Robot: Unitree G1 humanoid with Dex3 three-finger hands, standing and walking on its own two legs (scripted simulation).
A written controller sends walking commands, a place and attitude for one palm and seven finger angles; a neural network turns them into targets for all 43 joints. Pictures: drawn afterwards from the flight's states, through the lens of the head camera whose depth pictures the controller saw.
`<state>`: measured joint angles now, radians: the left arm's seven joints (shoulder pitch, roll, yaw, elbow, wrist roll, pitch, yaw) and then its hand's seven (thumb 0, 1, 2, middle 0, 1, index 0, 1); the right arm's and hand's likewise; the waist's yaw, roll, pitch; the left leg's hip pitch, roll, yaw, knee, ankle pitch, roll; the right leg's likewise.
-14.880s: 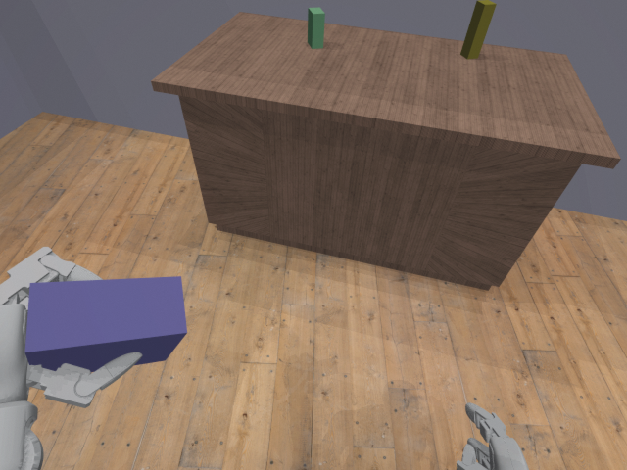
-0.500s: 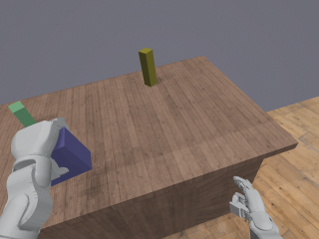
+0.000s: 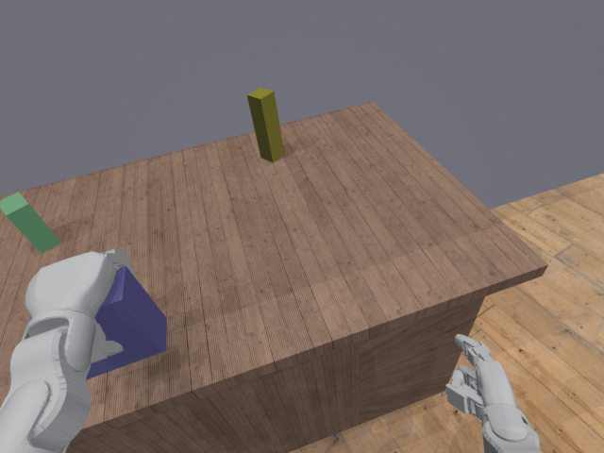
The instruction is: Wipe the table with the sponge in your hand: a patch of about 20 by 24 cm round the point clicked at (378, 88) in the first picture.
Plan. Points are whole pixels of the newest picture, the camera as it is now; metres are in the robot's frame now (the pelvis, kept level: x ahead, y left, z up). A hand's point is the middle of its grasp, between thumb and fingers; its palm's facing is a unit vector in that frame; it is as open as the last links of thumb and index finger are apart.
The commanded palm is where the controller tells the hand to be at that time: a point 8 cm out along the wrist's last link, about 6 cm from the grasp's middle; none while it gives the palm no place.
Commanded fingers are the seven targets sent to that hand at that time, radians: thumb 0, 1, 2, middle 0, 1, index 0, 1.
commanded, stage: move the sponge above the wiping area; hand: left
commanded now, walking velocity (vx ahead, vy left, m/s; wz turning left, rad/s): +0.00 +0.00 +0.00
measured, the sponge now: (113, 332) +0.22 +0.30 +0.06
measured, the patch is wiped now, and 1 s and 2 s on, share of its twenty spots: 0.00 0.00 0.00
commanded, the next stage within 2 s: none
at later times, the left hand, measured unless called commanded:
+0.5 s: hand (102, 304) +0.24 +0.31 +0.10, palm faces +0.01 -0.08 -1.00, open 9.6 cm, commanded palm +0.21 +0.31 +0.17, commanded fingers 0.00 0.10 1.30 -1.20 -1.60 -1.20 -1.60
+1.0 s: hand (104, 292) +0.26 +0.33 +0.09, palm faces +0.03 -0.08 -1.00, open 9.6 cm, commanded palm +0.23 +0.32 +0.16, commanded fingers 0.00 0.10 1.30 -1.20 -1.60 -1.20 -1.60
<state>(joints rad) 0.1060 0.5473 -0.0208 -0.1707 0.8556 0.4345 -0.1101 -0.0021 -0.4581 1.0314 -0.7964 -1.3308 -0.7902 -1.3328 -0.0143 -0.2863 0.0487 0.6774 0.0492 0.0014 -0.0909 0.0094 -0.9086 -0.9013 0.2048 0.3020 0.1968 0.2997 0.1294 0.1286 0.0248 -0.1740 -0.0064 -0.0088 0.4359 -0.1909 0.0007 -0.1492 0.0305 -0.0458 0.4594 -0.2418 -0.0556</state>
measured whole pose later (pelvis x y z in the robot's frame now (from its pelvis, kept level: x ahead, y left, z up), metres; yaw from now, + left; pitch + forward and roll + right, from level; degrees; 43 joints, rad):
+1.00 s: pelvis +0.01 +0.03 +0.00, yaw +0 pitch -2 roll +0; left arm 0.05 0.49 -0.03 -0.07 0.91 0.36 0.00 0.00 -0.46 1.03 -0.80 -1.33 -0.79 -1.33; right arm 0.01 -0.25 0.04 0.70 0.04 0.00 -0.07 0.01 -0.91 -0.90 0.21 0.30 0.20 0.30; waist 0.13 0.10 0.01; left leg -0.18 -0.03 0.00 0.41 -0.19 0.03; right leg -0.14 0.01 -0.03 0.40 -0.23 -0.02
